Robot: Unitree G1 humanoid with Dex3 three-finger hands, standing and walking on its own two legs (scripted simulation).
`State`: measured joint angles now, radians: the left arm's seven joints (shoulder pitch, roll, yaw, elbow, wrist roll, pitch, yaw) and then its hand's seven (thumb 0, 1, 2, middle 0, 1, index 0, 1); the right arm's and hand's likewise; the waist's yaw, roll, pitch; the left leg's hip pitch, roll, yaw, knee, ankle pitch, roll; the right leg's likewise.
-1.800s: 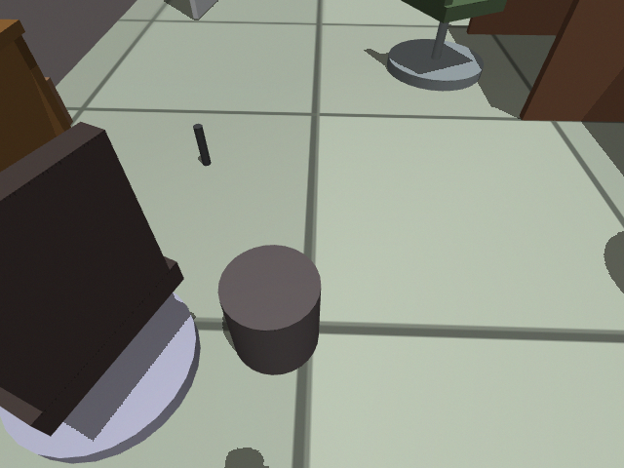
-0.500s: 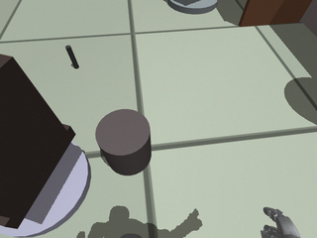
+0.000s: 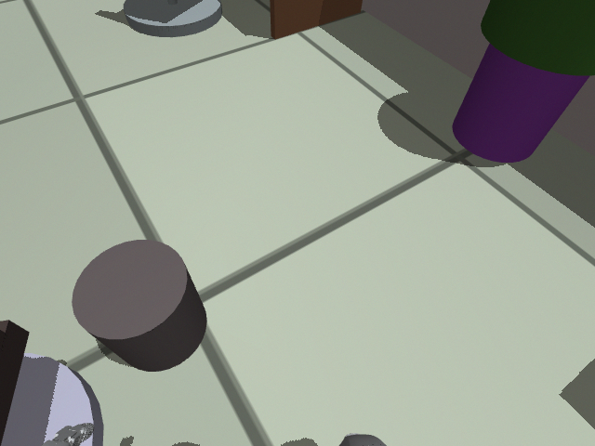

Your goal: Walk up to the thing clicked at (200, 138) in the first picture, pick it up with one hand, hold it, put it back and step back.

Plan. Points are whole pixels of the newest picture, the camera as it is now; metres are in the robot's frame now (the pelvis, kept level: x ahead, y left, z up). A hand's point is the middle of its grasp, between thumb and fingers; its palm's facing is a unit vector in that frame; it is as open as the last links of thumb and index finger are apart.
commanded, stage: walk up
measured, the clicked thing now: out of the picture +1.18 +1.31 -0.66
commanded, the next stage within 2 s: stand in 1.62 s
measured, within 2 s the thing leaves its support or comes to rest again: neither
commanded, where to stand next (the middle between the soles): +0.10 -0.03 m, yaw -22 degrees
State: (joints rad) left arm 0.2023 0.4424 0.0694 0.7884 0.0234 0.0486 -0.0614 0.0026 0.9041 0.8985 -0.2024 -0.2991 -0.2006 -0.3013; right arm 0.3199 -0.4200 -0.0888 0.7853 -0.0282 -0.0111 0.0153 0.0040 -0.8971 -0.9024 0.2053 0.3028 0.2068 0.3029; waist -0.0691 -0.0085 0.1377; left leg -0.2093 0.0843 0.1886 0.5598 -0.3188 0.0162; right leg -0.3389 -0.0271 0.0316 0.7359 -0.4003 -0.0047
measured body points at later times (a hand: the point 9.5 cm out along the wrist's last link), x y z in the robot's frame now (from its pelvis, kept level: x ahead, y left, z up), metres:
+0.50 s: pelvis +0.03 -0.01 -0.02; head +0.06 +0.00 +0.43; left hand +0.18 +0.27 -0.14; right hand +0.03 -0.34 -0.11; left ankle +0.09 +0.08 -0.73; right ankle +0.00 -0.13 -0.72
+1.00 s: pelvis +0.02 -0.04 -0.01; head +0.03 -0.09 +0.43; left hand +0.19 +0.23 -0.10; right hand +0.00 -0.37 -0.15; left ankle +0.08 +0.10 -0.71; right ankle +0.00 -0.17 -0.73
